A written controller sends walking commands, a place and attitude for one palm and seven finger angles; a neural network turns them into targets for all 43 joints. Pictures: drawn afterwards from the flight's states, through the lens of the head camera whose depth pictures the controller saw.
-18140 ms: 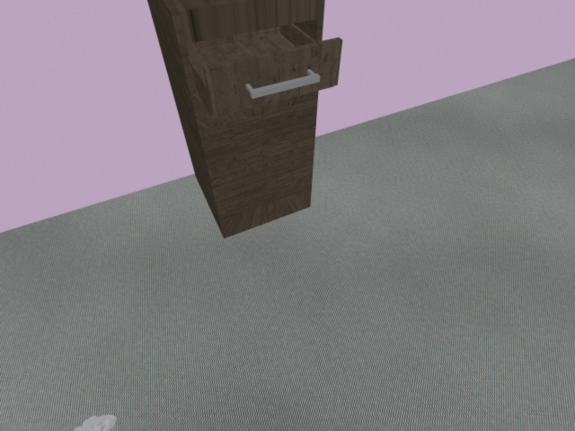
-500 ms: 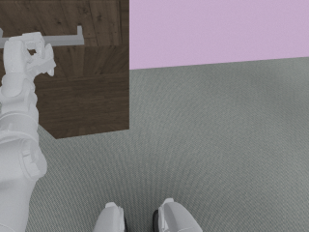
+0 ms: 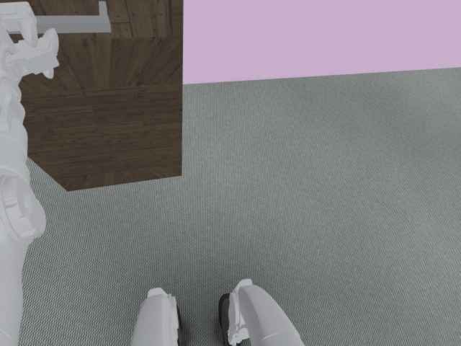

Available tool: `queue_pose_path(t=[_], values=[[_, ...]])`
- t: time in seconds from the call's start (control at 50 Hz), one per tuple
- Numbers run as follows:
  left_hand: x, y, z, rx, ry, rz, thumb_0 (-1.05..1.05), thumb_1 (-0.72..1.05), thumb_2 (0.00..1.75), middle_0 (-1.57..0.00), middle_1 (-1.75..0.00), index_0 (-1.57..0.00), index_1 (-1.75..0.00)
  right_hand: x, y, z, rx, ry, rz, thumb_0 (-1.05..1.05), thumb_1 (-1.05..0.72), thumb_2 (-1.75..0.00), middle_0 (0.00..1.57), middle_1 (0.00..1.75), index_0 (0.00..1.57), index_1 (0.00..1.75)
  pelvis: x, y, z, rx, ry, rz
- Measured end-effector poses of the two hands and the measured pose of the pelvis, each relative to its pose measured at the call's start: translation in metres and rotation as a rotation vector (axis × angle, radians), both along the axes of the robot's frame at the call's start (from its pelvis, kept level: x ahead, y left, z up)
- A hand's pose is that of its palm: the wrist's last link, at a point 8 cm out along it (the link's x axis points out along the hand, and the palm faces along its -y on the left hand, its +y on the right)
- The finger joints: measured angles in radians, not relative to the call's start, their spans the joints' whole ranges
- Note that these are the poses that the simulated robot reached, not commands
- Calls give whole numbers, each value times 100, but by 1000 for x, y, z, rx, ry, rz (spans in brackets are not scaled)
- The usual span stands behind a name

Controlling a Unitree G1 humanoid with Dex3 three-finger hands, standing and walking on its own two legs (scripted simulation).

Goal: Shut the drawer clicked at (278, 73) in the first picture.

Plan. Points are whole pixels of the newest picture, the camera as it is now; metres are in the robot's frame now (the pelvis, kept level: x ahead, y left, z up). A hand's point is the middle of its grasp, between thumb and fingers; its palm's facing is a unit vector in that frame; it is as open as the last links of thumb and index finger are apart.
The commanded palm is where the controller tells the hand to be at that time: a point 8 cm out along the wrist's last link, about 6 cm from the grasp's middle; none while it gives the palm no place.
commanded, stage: pull the fist back off the drawer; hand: left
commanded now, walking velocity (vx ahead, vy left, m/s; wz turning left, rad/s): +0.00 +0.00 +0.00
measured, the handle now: (37, 16) +0.63 +0.23 +0.09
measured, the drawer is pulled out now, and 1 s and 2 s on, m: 0.00 0.00 0.00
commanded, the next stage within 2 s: draw the hand back to the body in 0.60 s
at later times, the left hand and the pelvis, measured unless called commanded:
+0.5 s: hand (54, 53) +0.56 +0.20 +0.09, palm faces +0.08 -1.00 -0.01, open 3.1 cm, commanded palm +0.53 +0.23 +0.09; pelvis +0.01 +0.01 +0.01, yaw -1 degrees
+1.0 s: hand (27, 74) +0.48 +0.21 +0.13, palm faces +0.09 -1.00 -0.03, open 3.3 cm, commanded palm +0.44 +0.25 +0.14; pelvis +0.07 +0.00 +0.05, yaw -1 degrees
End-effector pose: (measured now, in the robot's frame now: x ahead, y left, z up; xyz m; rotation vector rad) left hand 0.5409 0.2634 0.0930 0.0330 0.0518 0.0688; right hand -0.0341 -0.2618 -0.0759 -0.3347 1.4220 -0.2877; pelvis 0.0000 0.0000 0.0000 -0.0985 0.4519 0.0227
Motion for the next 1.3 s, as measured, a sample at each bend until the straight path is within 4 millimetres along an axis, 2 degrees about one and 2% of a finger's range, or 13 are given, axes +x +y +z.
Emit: queue_pose_path(t=[0.18, 0.36, 0.58, 0.78, 0.88, 1.02, 1.14, 1.22, 1.3], values=[[0, 0, 0, -4, -2, 2, 5, 55, 90, -140, -160, -140, -160, -4, 4, 0, 16, 11, 8, 0, -90, -90, 20, 30, 20, 30, -1, 2, 0, -1, -2, 0], [-3, -4, -3, -17, -16, 1, 3, 61, 89, -140, -160, -140, -160, 5, 8, 0, 38, 8, 0, 0, -90, -90, 20, 30, 20, 30, 4, 4, 2, 2, -13, -8], [-9, -17, -5, -31, -23, 15, 2, 76, 88, -140, -160, -140, -160, 38, 10, 2, 72, -29, -17, 0, -90, -90, 20, 30, 20, 30, 23, 6, 14, 18, -43, -27], [-13, -20, -1, -21, -41, 27, 3, 82, 89, -140, -160, -140, -160, 75, 6, 4, 89, -70, -30, 0, -90, -90, 20, 30, 20, 30, 44, 2, 23, 32, -65, -39], [-36, -13, 15, 1, -74, 23, 3, 86, 89, -140, -160, -140, -160, 99, 6, 12, 114, -133, -55, 0, -90, -90, 20, 30, 20, 30, 57, 0, 36, 41, -103, -53], [-92, -4, 40, -1, -75, 24, 2, 89, 90, -140, -160, -140, -160, 154, 6, 26, 143, -287, -4, 0, -90, -90, 20, 30, 20, 30, 69, -3, 54, 52, -183, -34], [-133, -1, 54, -3, -76, 35, 2, 89, 90, -140, -160, -140, -160, 209, 5, 41, 140, -450, 87, 1, -90, -90, 20, 30, 20, 30, 67, -5, 61, 62, -249, -8], [-157, -3, 67, -3, -97, 23, 2, 90, 90, -140, -160, -140, -160, 238, 8, 54, 142, -559, 137, 1, -91, -90, 20, 30, 20, 30, 64, -7, 64, 70, -291, 1], [-182, -4, 81, 133, -57, 91, 2, 90, 90, -140, -160, -141, -160, 260, 14, 69, 153, -635, 156, 1, -91, -90, 20, 30, 20, 30, 62, -9, 72, 82, -349, -4]])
